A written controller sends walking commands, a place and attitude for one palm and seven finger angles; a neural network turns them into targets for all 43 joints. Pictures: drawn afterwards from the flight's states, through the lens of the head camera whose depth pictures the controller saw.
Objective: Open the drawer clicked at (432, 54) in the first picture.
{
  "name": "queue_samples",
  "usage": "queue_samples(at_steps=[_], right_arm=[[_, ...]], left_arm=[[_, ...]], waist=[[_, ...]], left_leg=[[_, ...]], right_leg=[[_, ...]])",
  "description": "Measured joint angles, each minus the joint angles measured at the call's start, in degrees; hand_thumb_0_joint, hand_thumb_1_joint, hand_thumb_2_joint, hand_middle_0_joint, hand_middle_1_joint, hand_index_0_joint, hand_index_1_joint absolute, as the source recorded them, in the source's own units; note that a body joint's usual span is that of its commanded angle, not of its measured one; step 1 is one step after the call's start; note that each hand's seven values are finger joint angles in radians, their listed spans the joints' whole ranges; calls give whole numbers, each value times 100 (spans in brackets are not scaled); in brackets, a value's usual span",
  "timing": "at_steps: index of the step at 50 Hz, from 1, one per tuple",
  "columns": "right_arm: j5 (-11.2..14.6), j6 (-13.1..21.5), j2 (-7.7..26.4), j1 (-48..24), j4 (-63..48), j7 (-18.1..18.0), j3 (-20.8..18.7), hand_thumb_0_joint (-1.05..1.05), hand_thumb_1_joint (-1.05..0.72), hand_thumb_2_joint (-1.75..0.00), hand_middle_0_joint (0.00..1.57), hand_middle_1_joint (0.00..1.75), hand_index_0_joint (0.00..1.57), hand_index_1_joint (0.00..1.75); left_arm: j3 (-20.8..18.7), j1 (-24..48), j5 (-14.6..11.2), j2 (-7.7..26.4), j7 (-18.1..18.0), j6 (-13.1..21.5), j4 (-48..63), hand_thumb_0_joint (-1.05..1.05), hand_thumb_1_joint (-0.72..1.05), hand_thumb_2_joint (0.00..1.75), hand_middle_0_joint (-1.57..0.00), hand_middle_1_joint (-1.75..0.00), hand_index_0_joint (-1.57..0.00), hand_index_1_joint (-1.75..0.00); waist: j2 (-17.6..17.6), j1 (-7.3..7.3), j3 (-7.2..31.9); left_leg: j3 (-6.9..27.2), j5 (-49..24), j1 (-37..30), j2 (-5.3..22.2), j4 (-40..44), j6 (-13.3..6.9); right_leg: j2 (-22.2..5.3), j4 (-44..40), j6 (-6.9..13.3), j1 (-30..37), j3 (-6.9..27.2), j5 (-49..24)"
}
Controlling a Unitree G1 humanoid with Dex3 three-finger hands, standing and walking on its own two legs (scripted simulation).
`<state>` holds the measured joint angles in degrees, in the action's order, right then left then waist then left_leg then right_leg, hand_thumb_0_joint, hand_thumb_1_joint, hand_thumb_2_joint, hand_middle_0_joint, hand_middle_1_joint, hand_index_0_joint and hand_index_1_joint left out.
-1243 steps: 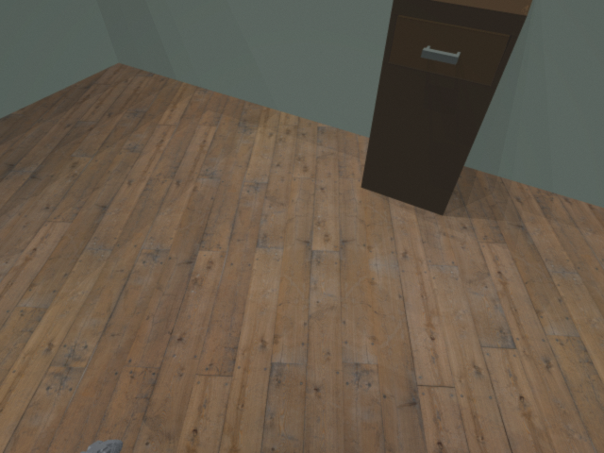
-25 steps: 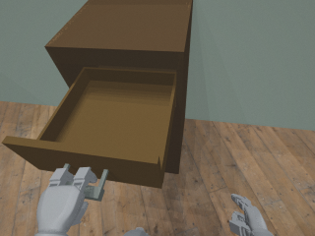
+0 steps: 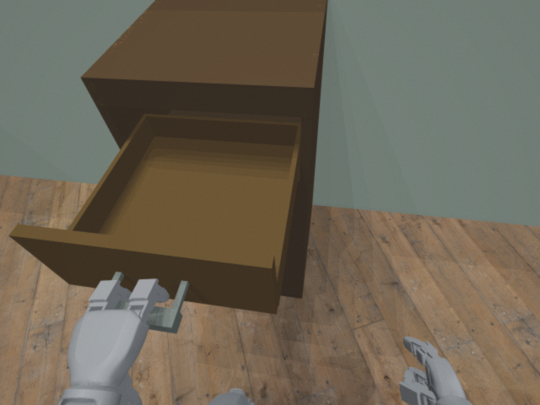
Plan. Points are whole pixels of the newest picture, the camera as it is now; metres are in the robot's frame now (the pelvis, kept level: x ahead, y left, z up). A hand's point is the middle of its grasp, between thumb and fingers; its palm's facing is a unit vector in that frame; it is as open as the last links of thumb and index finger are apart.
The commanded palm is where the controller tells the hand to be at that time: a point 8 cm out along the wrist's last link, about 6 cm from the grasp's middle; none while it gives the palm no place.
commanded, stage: lift the hand off the handle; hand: left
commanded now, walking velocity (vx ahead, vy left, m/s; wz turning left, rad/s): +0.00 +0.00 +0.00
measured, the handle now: (143, 299) +0.26 +0.21 +0.02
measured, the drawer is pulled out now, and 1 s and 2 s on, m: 0.30 0.30 0.30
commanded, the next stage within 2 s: draw the hand back to the body in 1.38 s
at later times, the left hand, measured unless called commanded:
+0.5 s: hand (120, 322) +0.21 +0.22 +0.06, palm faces +0.05 -0.13 -0.99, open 13.7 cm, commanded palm +0.19 +0.21 +0.12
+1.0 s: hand (89, 306) +0.21 +0.22 +0.13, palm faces +0.07 -0.14 -0.99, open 13.8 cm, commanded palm +0.18 +0.22 +0.19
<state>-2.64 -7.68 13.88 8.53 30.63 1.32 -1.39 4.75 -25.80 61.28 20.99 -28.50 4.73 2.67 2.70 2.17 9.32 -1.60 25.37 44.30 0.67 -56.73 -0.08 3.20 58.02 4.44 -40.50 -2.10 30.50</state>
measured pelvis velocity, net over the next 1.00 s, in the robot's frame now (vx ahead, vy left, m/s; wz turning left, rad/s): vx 0.02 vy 0.01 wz -0.01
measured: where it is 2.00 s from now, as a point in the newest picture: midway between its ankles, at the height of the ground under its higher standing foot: outside the picture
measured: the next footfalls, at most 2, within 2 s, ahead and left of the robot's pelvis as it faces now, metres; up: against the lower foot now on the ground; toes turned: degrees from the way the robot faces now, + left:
none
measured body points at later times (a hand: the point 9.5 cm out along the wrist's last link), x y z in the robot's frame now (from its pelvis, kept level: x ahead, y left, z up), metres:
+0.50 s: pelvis +0.00 +0.01 +0.03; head +0.01 -0.02 +0.47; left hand +0.21 +0.22 +0.11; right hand +0.20 -0.21 -0.07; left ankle +0.02 +0.12 -0.67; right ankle -0.02 -0.07 -0.67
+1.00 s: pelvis +0.02 +0.01 +0.04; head +0.01 -0.03 +0.49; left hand +0.20 +0.23 +0.18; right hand +0.23 -0.18 -0.05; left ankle +0.02 +0.12 -0.67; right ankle -0.02 -0.07 -0.67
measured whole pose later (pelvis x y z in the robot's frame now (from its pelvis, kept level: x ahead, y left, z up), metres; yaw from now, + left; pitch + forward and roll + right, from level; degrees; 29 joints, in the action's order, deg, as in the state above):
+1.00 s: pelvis +0.02 +0.01 +0.04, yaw +0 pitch +4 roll +0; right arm -0.1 -7.2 13.5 7.6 29.9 2.0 1.7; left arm 4.6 -27.5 52.9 25.3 -10.6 -2.6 21.9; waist 5.4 5.2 6.2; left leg -2.1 19.7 24.2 -0.2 -39.8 -1.1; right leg 2.7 39.9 3.0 -20.2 -0.8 23.8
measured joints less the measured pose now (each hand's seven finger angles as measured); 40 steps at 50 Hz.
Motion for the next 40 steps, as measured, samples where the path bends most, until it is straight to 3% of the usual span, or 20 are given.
queue_samples(at_steps=[5, 12, 20, 40], right_arm=[[28, -25, -48, 27, 95, -62, 15, 1, -90, -90, 20, 30, 19, 30], [81, -35, -156, 31, 163, -155, 95, 1, -90, -90, 20, 30, 20, 30], [132, 46, -143, 55, 74, -126, 149, 1, -90, -90, 20, 30, 20, 30], [194, 86, -108, -110, -75, 77, 210, 1, -90, -90, 20, 30, 19, 30]], left_arm=[[165, 251, 34, -61, -25, -157, -172, -1, -48, 30, -30, -121, -32, -120], [319, 632, -75, -60, 293, -433, -274, -1, -49, 30, -33, -122, -33, -120], [236, 406, -290, 22, 597, -509, 189, -1, -49, 30, -33, -121, -35, -122], [230, -1, -481, 216, 1290, -607, 1413, -1, -49, 30, -32, -120, -33, -121]], waist=[[43, 26, -27], [96, 22, -105], [125, 15, -135], [190, 243, -255]], left_leg=[[29, -49, -18, -25, 25, -18], [43, -170, -320, -34, 274, -32], [-21, -306, -830, -36, 713, -55], [-80, -423, -1622, -74, 1307, -95]], right_leg=[[-23, -35, -19, 36, -29, -39], [-25, -307, -33, 348, -32, -172], [-20, -748, -68, 833, 52, -341], [-44, -1381, -128, 1622, 142, -506]])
